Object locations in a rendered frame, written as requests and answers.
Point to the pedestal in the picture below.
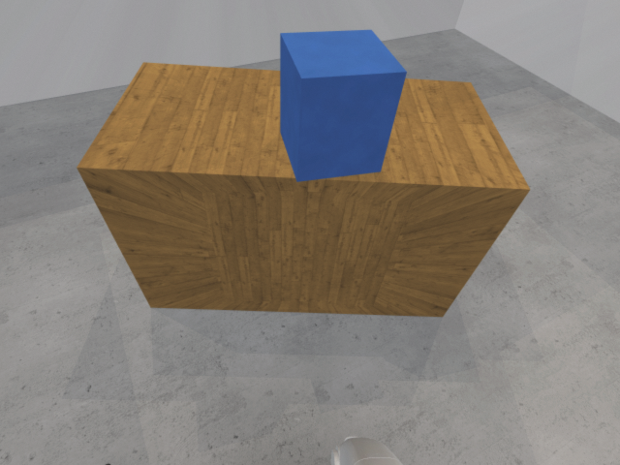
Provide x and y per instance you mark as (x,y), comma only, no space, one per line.
(191,175)

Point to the right robot thigh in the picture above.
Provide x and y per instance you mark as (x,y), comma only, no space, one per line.
(363,451)

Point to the carton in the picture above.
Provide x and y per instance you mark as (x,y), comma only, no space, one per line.
(339,93)

